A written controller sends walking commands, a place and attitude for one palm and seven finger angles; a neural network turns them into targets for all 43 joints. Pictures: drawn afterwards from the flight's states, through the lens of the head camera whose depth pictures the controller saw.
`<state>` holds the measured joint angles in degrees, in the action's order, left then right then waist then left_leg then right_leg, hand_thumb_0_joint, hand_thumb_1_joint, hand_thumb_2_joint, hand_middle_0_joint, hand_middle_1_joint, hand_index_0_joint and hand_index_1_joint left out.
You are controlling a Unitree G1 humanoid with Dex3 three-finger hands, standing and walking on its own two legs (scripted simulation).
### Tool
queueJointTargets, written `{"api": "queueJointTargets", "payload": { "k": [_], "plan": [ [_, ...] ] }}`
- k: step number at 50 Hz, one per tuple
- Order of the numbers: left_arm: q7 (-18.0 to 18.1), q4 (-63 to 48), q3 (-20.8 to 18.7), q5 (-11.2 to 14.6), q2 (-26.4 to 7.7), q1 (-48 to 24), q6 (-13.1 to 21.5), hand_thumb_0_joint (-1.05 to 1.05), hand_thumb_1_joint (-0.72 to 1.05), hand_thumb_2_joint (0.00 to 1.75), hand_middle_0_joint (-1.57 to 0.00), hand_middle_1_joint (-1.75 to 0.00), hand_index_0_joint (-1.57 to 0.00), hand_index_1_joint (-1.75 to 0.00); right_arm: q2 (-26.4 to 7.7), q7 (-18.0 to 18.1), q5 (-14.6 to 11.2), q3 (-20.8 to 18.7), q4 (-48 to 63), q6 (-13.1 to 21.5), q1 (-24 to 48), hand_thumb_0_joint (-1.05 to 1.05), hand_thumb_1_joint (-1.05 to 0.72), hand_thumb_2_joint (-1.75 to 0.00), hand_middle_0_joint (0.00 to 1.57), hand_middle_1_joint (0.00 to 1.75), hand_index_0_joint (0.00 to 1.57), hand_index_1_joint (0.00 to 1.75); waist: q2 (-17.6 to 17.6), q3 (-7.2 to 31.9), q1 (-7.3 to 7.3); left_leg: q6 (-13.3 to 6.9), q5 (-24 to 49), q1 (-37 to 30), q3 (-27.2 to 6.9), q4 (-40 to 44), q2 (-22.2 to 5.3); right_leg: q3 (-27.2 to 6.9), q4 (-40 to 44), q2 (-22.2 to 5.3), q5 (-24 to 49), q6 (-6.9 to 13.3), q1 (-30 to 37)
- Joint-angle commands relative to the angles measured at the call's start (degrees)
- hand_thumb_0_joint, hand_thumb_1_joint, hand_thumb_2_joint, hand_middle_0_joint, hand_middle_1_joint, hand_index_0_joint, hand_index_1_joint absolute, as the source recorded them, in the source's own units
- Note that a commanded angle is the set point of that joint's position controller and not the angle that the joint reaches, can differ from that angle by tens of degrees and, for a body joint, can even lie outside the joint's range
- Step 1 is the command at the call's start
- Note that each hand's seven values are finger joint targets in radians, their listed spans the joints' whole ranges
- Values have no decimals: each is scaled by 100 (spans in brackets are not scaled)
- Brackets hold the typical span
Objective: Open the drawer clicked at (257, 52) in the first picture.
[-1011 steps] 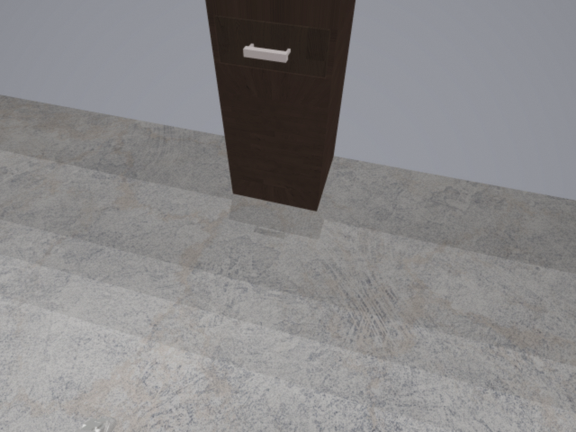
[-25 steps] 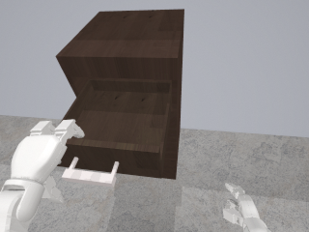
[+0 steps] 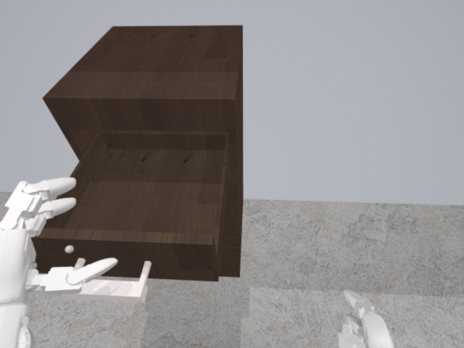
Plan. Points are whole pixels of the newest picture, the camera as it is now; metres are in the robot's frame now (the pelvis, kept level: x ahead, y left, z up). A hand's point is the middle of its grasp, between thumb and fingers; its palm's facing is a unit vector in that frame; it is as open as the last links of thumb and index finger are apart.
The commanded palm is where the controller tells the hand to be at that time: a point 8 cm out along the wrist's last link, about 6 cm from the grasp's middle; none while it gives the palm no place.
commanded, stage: draw the hand back to the body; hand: left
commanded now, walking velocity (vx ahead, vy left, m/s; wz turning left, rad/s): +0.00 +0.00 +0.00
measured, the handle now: (108, 277) +0.23 +0.26 -0.02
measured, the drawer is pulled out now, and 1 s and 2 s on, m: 0.30 0.30 0.30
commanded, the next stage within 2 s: step back with the hand held close in 0.58 s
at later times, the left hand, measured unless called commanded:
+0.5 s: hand (65, 260) +0.18 +0.23 +0.15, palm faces +0.41 -0.82 -0.40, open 7.8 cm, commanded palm +0.13 +0.27 +0.17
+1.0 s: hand (59, 263) +0.18 +0.24 +0.15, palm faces +0.26 -0.82 -0.51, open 7.4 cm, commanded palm +0.11 +0.29 +0.17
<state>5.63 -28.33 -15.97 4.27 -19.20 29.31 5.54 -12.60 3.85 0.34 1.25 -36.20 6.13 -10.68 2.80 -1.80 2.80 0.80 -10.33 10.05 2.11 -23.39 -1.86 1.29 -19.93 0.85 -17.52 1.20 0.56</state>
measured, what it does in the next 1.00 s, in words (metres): stands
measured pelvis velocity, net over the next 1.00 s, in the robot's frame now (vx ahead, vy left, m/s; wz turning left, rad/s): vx -0.02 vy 0.01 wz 0.00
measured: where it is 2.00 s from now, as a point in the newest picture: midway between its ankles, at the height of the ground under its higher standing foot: outside the picture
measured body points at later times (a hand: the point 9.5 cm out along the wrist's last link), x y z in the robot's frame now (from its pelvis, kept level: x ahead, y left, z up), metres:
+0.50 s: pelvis +0.00 -0.01 +0.00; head -0.01 -0.04 +0.45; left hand +0.15 +0.27 +0.18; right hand +0.21 -0.22 -0.09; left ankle +0.03 +0.13 -0.74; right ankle -0.07 -0.10 -0.74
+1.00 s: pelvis -0.02 +0.01 +0.00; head +0.02 +0.00 +0.44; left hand +0.16 +0.29 +0.17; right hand +0.17 -0.23 -0.09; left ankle +0.03 +0.13 -0.74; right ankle -0.07 -0.10 -0.74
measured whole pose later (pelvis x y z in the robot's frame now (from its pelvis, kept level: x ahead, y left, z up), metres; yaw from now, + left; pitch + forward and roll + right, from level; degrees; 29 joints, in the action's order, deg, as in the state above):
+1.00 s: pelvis -0.02 +0.01 +0.00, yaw +0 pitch +2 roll -1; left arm 5.3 -34.2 -20.3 3.7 -23.1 36.3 7.3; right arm -13.0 3.6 -1.2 -1.3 -29.9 -1.2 -8.3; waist 1.6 -3.0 0.3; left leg -0.1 -9.7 19.1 2.2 -27.1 -1.9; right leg 1.2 -25.2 0.7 -17.7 0.2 -9.2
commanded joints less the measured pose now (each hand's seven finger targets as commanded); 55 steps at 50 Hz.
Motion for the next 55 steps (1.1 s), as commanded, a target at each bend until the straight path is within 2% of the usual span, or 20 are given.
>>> {"api": "queueJointTargets", "payload": {
  "k": [1,2,4,6,14,18,19,30,32,33,34,35,36,38,39,41,44,48,50,55],
  "plan": [
    [59,-1217,-683,38,-896,6,354,0,27,63,-25,-70,-25,-70,-535,54,-47,-260,1022,246,874,0,-90,-90,20,30,20,30,-10,804,109,-195,1595,-1089,88,-2,85,144,242,-68,2426,-103,-746],
    [62,-1171,-686,43,-888,24,340,0,31,64,-24,-68,-24,-68,-522,59,-50,-261,1021,225,878,0,-90,-90,20,30,20,30,-112,734,107,-200,1566,-1078,92,-8,92,163,250,-62,2414,-116,-798],
    [74,-1199,-710,38,-930,-55,334,0,37,68,-24,-64,-24,-64,-526,79,-59,-278,1007,228,913,0,-90,-90,20,30,20,30,106,661,91,-191,1475,-1113,109,-2,115,141,347,-56,2325,-110,-897],
    [89,-1067,-731,54,-925,-19,327,0,44,70,-23,-59,-23,-59,-528,104,-71,-290,999,187,883,0,-90,-90,20,30,20,30,-193,640,85,-209,1418,-1092,90,13,103,143,319,-76,2312,-130,-901],
    [70,-1037,-770,51,-937,-63,303,0,73,82,-21,-41,-21,-41,-510,121,-78,-314,996,144,937,0,-90,-90,20,30,20,30,-64,576,96,-219,1492,-1134,146,-32,151,92,392,-95,2560,-149,-938],
    [67,-977,-713,73,-895,-175,278,0,87,88,-20,-32,-20,-32,-500,132,-74,-291,1029,94,928,0,-90,-90,20,30,20,30,-252,544,89,-229,1350,-1130,96,35,126,104,369,-99,2320,-165,-957],
    [65,-974,-742,66,-929,-225,272,0,90,90,-20,-30,-20,-30,-496,135,-77,-296,1009,115,972,0,-90,-90,20,30,20,30,-88,438,86,-223,1289,-1138,122,27,143,76,478,-90,2252,-155,-1053],
    [85,-999,-730,84,-907,-194,280,0,90,90,-20,-30,-20,-30,-482,119,-70,-267,1020,126,935,0,-90,-90,20,30,20,30,9,543,100,-205,1255,-1118,52,64,121,86,412,-120,2099,-128,-935],
    [75,-959,-717,83,-875,-161,277,0,90,90,-20,-30,-20,-30,-487,116,-80,-284,1037,114,953,0,-90,-90,20,30,20,30,-144,539,113,-212,1304,-1115,48,63,110,100,388,-107,2139,-137,-937],
    [73,-1028,-692,76,-873,-206,285,0,90,90,-20,-30,-20,-30,-493,114,-83,-284,1041,117,948,0,-90,-90,20,30,20,30,0,551,105,-211,1312,-1162,59,52,108,87,390,-109,2120,-131,-970],
    [76,-1027,-734,71,-921,-248,279,0,90,90,-20,-30,-20,-30,-484,113,-76,-283,1024,135,966,0,-90,-90,20,30,20,30,74,495,104,-200,1259,-1167,61,52,131,85,479,-90,2060,-126,-1020],
    [102,-1589,-1335,-19,-1645,-869,484,0,90,90,-20,-30,-20,-30,-631,94,-81,-250,1238,8,912,0,-90,-90,20,30,20,30,-255,-63,-120,-281,1096,-685,-51,-308,0,-210,643,-407,2423,-202,-1775],
    [52,-1130,-1146,-33,-1334,-420,545,0,90,90,-20,-30,-20,-30,-544,82,-45,-257,1120,-71,908,0,-90,-90,20,30,20,30,-618,103,-147,-289,1036,-529,-127,-414,9,-118,552,-503,2512,-202,-1609],
    [3,-1052,-935,-49,-1059,108,561,0,90,90,-20,-30,-20,-30,-568,42,-80,-301,1266,-185,862,0,-90,-90,20,30,20,30,-612,431,-162,-304,1298,-449,-69,-556,-2,-155,296,-589,2992,-218,-1412],
    [-7,-1323,-974,-61,-1124,76,610,0,90,90,-20,-30,-20,-30,-613,43,-81,-335,1330,-203,889,0,-90,-90,20,30,20,30,-229,664,-159,-298,1545,-550,-10,-541,-12,-160,162,-596,3142,-206,-1374],
    [11,-1283,-1010,-50,-1061,508,592,0,90,90,-20,-30,-20,-30,-613,20,-110,-371,1410,-304,757,0,-90,-90,20,30,20,30,-208,958,-168,-304,2043,-561,-65,-520,-112,-94,-54,-539,3033,-212,-1207],
    [61,-1606,-1170,-41,-1247,633,580,0,90,90,-20,-30,-20,-30,-641,33,-145,-425,1514,-392,750,0,-90,-90,20,30,20,30,-193,1188,-184,-296,2412,-590,-74,-548,-210,-56,-222,-497,2992,-216,-1203],
    [131,-1796,-1307,-16,-1310,896,561,0,90,90,-20,-30,-20,-30,-608,36,-179,-456,1636,-477,706,0,-90,-90,20,30,20,30,-203,1245,-198,-294,2659,-389,-173,-531,-340,-16,-457,-426,2759,-210,-1180],
    [165,-1884,-1351,-9,-1328,990,567,0,90,90,-20,-30,-20,-30,-609,44,-182,-468,1649,-458,668,0,-90,-90,20,30,20,30,-8,1301,-191,-290,2634,-313,-250,-477,-397,-1,-566,-377,2459,-192,-1184],
    [226,-2099,-1379,10,-1323,1115,663,0,90,90,-20,-30,-20,-30,-630,30,-169,-477,1660,-326,611,0,-90,-90,20,30,20,30,269,1229,-207,-301,1730,171,-459,-256,-534,-26,-719,-286,1558,-165,-1257]
  ]
}}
